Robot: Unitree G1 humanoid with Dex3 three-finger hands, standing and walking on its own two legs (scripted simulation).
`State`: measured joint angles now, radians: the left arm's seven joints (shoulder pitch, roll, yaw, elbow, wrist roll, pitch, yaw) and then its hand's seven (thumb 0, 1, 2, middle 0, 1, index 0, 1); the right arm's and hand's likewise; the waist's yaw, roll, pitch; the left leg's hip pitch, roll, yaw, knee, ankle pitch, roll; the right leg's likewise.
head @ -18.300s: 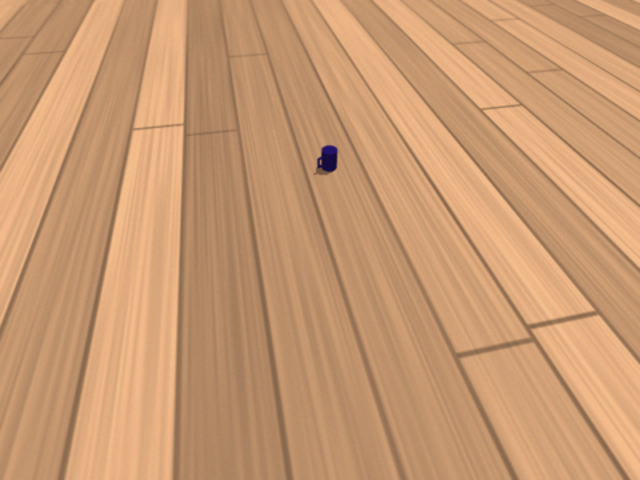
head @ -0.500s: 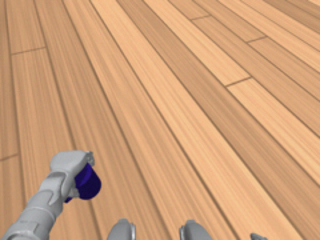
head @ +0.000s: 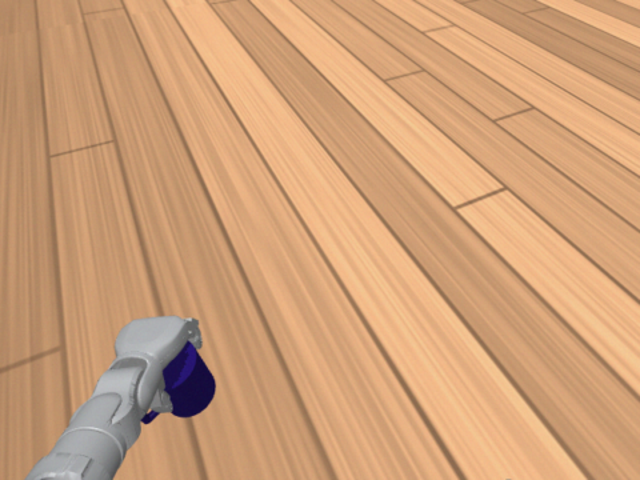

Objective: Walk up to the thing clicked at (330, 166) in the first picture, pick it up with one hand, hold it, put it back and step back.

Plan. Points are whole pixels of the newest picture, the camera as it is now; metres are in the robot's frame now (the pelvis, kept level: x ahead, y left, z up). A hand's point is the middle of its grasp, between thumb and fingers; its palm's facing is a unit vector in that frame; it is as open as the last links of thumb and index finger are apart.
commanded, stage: hold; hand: left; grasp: from above
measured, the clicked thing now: (170, 386) +0.30 +0.23 -0.13
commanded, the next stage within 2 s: crouch in 1.88 s
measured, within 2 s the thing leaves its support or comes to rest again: neither
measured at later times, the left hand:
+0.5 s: hand (162, 354) +0.32 +0.21 -0.04, palm faces -0.47 -0.04 -0.88, open 10.5 cm
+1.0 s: hand (160, 358) +0.30 +0.21 -0.02, palm faces -0.47 -0.04 -0.88, open 10.5 cm
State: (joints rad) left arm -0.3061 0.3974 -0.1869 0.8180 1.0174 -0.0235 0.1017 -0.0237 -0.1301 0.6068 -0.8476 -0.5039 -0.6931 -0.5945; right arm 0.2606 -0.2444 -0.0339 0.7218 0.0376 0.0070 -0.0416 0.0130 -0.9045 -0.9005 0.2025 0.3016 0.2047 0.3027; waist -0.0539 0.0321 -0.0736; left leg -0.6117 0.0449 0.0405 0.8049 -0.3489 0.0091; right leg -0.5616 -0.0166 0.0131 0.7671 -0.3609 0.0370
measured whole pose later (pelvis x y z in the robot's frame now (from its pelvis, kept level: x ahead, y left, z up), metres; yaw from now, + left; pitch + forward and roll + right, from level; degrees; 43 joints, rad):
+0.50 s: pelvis +0.02 -0.01 +0.02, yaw +0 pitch +5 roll -1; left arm -0.26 0.41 -0.19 0.72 1.03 -0.05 0.02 -0.03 -0.13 0.60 -0.85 -0.50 -0.69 -0.59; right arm 0.24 -0.27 -0.05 0.69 0.05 0.05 -0.04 0.01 -0.90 -0.90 0.20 0.30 0.20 0.30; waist -0.03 0.03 -0.05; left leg -0.44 0.04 0.05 0.65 -0.30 0.00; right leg -0.40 -0.02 0.02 0.63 -0.32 0.03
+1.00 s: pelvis +0.01 -0.01 +0.03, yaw +0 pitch +2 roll +0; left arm -0.24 0.41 -0.19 0.64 1.01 -0.05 -0.04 -0.03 -0.12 0.60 -0.85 -0.49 -0.69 -0.60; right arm 0.21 -0.26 -0.03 0.67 0.07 0.07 -0.06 0.01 -0.90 -0.90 0.20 0.30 0.20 0.30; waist -0.01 0.05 -0.02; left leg -0.34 0.04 0.06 0.55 -0.25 0.00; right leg -0.32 -0.02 0.02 0.55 -0.28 0.02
